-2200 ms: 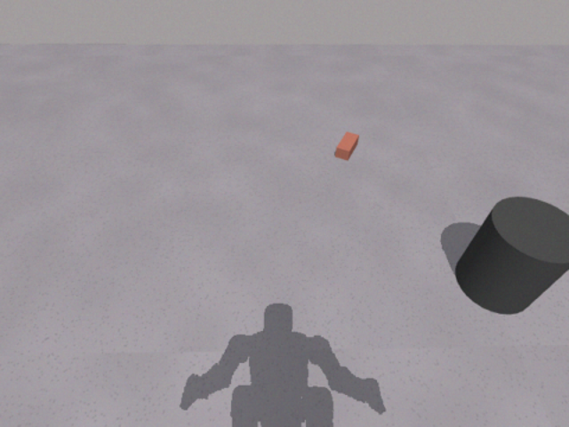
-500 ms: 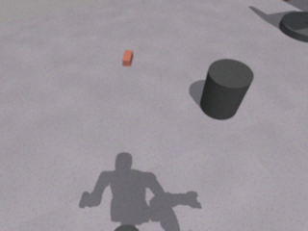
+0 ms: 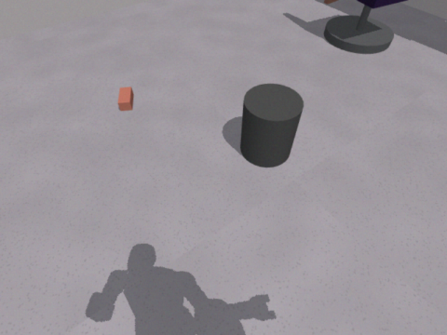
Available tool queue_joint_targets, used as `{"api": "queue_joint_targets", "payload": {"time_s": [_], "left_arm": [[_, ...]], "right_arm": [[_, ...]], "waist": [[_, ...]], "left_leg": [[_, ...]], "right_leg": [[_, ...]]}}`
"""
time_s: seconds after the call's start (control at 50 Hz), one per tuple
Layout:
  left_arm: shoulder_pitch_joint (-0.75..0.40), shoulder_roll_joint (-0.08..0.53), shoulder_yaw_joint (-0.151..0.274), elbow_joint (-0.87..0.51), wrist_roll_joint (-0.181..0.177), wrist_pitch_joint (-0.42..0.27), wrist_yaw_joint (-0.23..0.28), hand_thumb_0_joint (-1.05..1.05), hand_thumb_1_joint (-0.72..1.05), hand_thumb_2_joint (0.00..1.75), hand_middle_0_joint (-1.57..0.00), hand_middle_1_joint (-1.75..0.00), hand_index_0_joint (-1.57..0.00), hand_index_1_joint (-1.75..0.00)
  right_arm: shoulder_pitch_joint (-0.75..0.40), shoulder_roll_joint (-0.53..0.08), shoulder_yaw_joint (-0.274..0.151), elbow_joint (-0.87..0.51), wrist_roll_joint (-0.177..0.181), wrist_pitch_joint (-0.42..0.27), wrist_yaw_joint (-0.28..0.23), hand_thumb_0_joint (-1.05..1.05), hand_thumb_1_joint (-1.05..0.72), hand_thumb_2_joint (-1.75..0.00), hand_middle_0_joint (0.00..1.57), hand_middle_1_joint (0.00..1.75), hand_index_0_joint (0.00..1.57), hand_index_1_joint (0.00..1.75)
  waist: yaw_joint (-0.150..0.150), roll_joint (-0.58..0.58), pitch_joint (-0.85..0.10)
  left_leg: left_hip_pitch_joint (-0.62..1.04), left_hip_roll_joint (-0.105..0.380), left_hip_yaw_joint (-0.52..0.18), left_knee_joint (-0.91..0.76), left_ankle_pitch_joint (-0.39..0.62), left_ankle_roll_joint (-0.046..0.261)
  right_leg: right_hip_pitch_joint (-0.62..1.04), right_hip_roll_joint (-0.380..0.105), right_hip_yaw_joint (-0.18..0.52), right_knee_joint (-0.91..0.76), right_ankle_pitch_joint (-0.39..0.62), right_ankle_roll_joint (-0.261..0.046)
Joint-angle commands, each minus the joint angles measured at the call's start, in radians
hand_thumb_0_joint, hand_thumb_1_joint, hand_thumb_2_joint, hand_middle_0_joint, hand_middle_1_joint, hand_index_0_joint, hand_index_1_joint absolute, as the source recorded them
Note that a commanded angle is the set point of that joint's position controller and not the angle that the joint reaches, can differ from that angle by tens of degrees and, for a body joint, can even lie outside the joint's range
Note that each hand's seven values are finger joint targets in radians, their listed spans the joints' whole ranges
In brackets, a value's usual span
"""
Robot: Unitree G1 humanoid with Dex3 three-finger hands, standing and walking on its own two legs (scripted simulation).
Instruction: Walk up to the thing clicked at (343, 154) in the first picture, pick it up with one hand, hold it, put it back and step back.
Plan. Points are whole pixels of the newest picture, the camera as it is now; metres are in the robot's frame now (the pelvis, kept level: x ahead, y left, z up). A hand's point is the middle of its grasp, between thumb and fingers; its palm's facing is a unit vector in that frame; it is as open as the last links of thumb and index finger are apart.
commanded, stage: walk up
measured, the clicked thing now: (126, 98) +1.64 +0.67 -0.71
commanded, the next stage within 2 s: stand in 0.96 s
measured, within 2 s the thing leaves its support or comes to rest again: neither
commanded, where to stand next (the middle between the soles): +0.08 +0.01 m, yaw -5 degrees
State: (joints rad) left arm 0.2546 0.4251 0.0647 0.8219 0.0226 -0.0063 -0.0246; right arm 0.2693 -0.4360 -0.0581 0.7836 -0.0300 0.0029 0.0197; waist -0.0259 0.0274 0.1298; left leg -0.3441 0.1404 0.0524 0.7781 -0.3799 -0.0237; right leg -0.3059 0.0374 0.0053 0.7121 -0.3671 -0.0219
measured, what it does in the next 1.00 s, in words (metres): steps on the spot: left foot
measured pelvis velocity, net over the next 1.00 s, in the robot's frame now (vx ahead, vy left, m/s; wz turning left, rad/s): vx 0.01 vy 0.02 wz -0.12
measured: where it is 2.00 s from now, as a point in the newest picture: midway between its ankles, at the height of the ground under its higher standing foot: outside the picture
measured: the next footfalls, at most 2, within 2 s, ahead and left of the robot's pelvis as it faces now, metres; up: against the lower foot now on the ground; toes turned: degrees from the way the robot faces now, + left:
left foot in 0.24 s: +0.07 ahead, +0.14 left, +0.00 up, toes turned -2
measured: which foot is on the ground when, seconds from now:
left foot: down 0.00-0.00, up 0.02-0.22, down 0.24-1.00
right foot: down 0.00-1.00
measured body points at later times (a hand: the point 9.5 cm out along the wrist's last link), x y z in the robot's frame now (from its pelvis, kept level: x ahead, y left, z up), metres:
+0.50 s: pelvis +0.00 +0.00 +0.02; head +0.01 -0.01 +0.47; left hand +0.11 +0.29 -0.10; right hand +0.06 -0.31 -0.11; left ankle +0.03 +0.14 -0.71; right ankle +0.02 -0.12 -0.71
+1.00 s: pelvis +0.01 +0.02 +0.03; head +0.02 +0.01 +0.48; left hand +0.14 +0.30 -0.10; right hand +0.05 -0.30 -0.10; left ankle +0.03 +0.14 -0.71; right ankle +0.02 -0.12 -0.71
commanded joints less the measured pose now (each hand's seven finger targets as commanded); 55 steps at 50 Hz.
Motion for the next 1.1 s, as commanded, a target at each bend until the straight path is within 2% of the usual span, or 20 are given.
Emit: {"api": "queue_joint_targets", "payload": {"time_s": [0.0,0.02,0.06,0.12,0.16,0.2,0.22,0.24,0.26,0.3,0.32,0.34,0.36,0.38,0.44,0.52,0.92,0.94,1.02,1.08], "left_arm": [[0.051,0.327,0.085,-0.07,0.016,-0.046,0.037,0.0,0.9,0.9,-0.2,-0.3,-0.2,-0.3],[0.032,0.284,0.075,-0.07,0.006,-0.047,0.036,0.0,0.9,0.9,-0.2,-0.3,-0.2,-0.3],[-0.009,0.227,0.051,-0.066,0.002,-0.049,0.045,0.0,0.9,0.9,-0.2,-0.3,-0.2,-0.3],[0.006,0.225,0.044,-0.057,0.001,-0.05,0.043,0.0,0.9,0.9,-0.2,-0.3,-0.2,-0.3],[-0.029,0.216,0.036,-0.056,-0.006,-0.043,0.043,0.0,0.9,0.9,-0.2,-0.3,-0.2,-0.3],[-0.058,0.189,0.021,-0.056,-0.018,-0.036,0.042,0.0,0.9,0.9,-0.2,-0.3,-0.2,-0.3],[-0.054,0.145,0.007,-0.059,-0.027,-0.034,0.041,0.0,0.9,0.9,-0.2,-0.3,-0.2,-0.3],[-0.026,0.127,0.0,-0.036,-0.035,-0.028,0.041,0.0,0.9,0.9,-0.2,-0.3,-0.2,-0.3],[-0.012,0.167,0.015,0.005,-0.026,-0.026,0.047,0.0,0.9,0.9,-0.2,-0.3,-0.2,-0.3],[-0.004,0.152,0.012,0.033,-0.02,-0.037,0.039,0.0,0.9,0.9,-0.2,-0.3,-0.2,-0.3],[-0.024,0.17,0.014,0.041,-0.017,-0.043,0.036,0.0,0.9,0.9,-0.2,-0.3,-0.2,-0.3],[-0.05,0.197,0.018,0.045,-0.015,-0.049,0.034,0.0,0.9,0.9,-0.2,-0.3,-0.2,-0.3],[-0.075,0.213,0.016,0.048,-0.015,-0.05,0.033,0.0,0.9,0.9,-0.2,-0.3,-0.2,-0.3],[-0.096,0.206,0.011,0.054,-0.017,-0.05,0.033,0.0,0.9,0.9,-0.2,-0.3,-0.2,-0.3],[-0.131,0.168,-0.004,0.078,-0.017,-0.049,0.033,0.0,0.9,0.9,-0.2,-0.3,-0.2,-0.3],[-0.14,0.157,-0.008,0.116,-0.023,-0.048,0.034,0.0,0.9,0.9,-0.2,-0.3,-0.2,-0.3],[-0.201,0.139,-0.025,0.219,-0.025,-0.03,0.033,0.0,0.9,0.9,-0.2,-0.3,-0.2,-0.3],[-0.215,0.14,-0.026,0.234,-0.015,-0.031,0.032,0.0,0.9,0.9,-0.2,-0.3,-0.2,-0.3],[-0.217,0.139,-0.024,0.249,-0.016,-0.03,0.03,0.0,0.9,0.9,-0.2,-0.3,-0.2,-0.3],[-0.207,0.135,-0.026,0.257,-0.017,-0.029,0.03,0.0,0.9,0.9,-0.2,-0.3,-0.2,-0.3]], "right_arm": [[-0.101,-0.165,-0.044,-0.106,0.017,-0.003,-0.038,0.0,-0.9,-0.9,0.2,0.3,0.2,0.3],[-0.08,-0.182,-0.05,-0.079,0.021,-0.003,-0.037,0.0,-0.9,-0.9,0.2,0.3,0.2,0.3],[-0.049,-0.159,-0.036,-0.037,0.029,-0.015,-0.035,0.0,-0.9,-0.9,0.2,0.3,0.2,0.3],[-0.022,-0.156,-0.031,0.001,0.021,-0.023,-0.031,0.0,-0.9,-0.9,0.2,0.3,0.2,0.3],[-0.015,-0.141,-0.029,0.019,0.023,-0.028,-0.03,0.0,-0.9,-0.9,0.2,0.3,0.2,0.3],[0.006,-0.142,-0.034,0.041,0.016,-0.037,-0.031,0.0,-0.9,-0.9,0.2,0.3,0.2,0.3],[0.003,-0.179,-0.041,0.044,0.002,-0.043,-0.035,0.0,-0.9,-0.9,0.2,0.3,0.2,0.3],[-0.07,-0.231,-0.044,0.028,0.01,-0.05,-0.031,0.0,-0.9,-0.9,0.2,0.3,0.2,0.3],[-0.129,-0.235,-0.042,0.03,0.018,-0.049,-0.023,0.0,-0.9,-0.9,0.2,0.3,0.2,0.3],[-0.168,-0.198,-0.022,0.044,0.013,-0.043,-0.018,0.0,-0.9,-0.9,0.2,0.3,0.2,0.3],[-0.171,-0.177,-0.015,0.05,0.019,-0.038,-0.017,0.0,-0.9,-0.9,0.2,0.3,0.2,0.3],[-0.156,-0.165,-0.012,0.065,0.024,-0.032,-0.016,0.0,-0.9,-0.9,0.2,0.3,0.2,0.3],[-0.142,-0.148,-0.008,0.083,0.025,-0.029,-0.016,0.0,-0.9,-0.9,0.2,0.3,0.2,0.3],[-0.129,-0.142,-0.005,0.101,0.023,-0.03,-0.014,0.0,-0.9,-0.9,0.2,0.3,0.2,0.3],[-0.144,-0.148,-0.005,0.127,0.025,-0.038,-0.01,0.0,-0.9,-0.9,0.2,0.3,0.2,0.3],[-0.163,-0.147,0.002,0.157,0.031,-0.042,-0.014,0.0,-0.9,-0.9,0.2,0.3,0.2,0.3],[-0.24,-0.148,-0.003,0.254,0.023,-0.036,-0.013,0.0,-0.9,-0.9,0.2,0.3,0.2,0.3],[-0.237,-0.138,0.004,0.264,0.024,-0.035,-0.016,0.0,-0.9,-0.9,0.2,0.3,0.2,0.3],[-0.235,-0.137,0.005,0.277,0.022,-0.041,-0.02,0.0,-0.9,-0.9,0.2,0.3,0.2,0.3],[-0.237,-0.135,0.005,0.288,0.022,-0.041,-0.021,0.0,-0.9,-0.9,0.2,0.3,0.2,0.3]], "waist": [[0.066,-0.178,-0.099],[0.043,-0.113,-0.083],[0.019,-0.136,-0.093],[0.026,-0.189,-0.129],[0.008,-0.183,-0.14],[-0.018,-0.144,-0.16],[-0.011,-0.045,-0.174],[0.021,0.059,-0.171],[0.046,0.065,-0.152],[0.066,0.04,-0.121],[0.054,0.02,-0.1],[0.036,0.01,-0.068],[0.018,-0.016,-0.067],[0.004,-0.016,-0.078],[0.009,-0.043,-0.099],[0.018,-0.059,-0.152],[0.023,-0.029,-0.134],[0.017,-0.023,-0.148],[0.015,-0.025,-0.171],[0.019,-0.018,-0.166]], "left_leg": [[-0.188,-0.067,-0.11,0.251,-0.26,0.037],[-0.162,-0.055,-0.138,0.268,-0.244,0.039],[-0.175,-0.048,-0.111,0.177,-0.169,0.043],[-0.056,-0.079,-0.064,0.064,-0.113,0.038],[0.054,-0.101,-0.039,-0.075,-0.043,0.043],[0.194,-0.093,-0.066,-0.248,0.147,0.06],[0.245,0.01,-0.215,-0.312,0.195,0.096],[0.142,0.145,-0.394,-0.377,0.088,0.192],[0.04,0.193,-0.384,-0.373,0.056,0.233],[-0.004,0.081,-0.233,-0.324,0.058,0.158],[-0.012,0.015,-0.169,-0.278,0.042,0.108],[-0.013,-0.039,-0.123,-0.245,-0.018,0.072],[0.053,-0.063,-0.09,-0.226,-0.041,0.058],[0.114,-0.063,-0.092,-0.241,-0.02,0.059],[0.15,-0.021,-0.129,-0.322,0.039,0.084],[0.163,-0.007,-0.106,-0.349,0.145,0.079],[0.246,0.012,-0.083,-0.476,0.138,0.065],[0.202,0.018,-0.123,-0.506,0.153,0.063],[0.256,0.012,-0.109,-0.504,0.262,0.054],[0.276,0.008,-0.106,-0.508,0.257,0.05]], "right_leg": [[0.033,-0.39,0.661,-0.35,0.094,-0.271],[0.032,-0.353,0.577,-0.314,0.151,-0.268],[0.102,-0.254,0.415,-0.24,0.312,-0.201],[0.068,-0.214,0.345,-0.207,0.457,-0.183],[0.013,-0.194,0.295,-0.169,0.468,-0.164],[-0.067,-0.162,0.263,-0.112,0.407,-0.113],[-0.143,-0.117,0.238,-0.064,0.303,-0.065],[-0.088,-0.016,0.146,0.002,0.083,-0.018],[0.028,-0.018,0.079,0.021,-0.078,-0.013],[0.081,-0.031,0.137,-0.128,0.025,-0.033],[0.071,-0.069,0.211,-0.195,0.086,-0.055],[0.019,-0.114,0.301,-0.248,0.057,-0.077],[-0.038,-0.155,0.348,-0.275,0.033,-0.099],[-0.078,-0.165,0.357,-0.294,0.039,-0.096],[-0.043,-0.105,0.259,-0.279,0.142,-0.05],[0.067,-0.1,0.229,-0.255,0.287,-0.039],[0.09,-0.099,0.207,-0.352,0.303,-0.011],[0.148,-0.116,0.185,-0.373,0.304,0.001],[0.169,-0.124,0.177,-0.377,0.378,0.006],[0.151,-0.127,0.174,-0.399,0.362,0.007]]}}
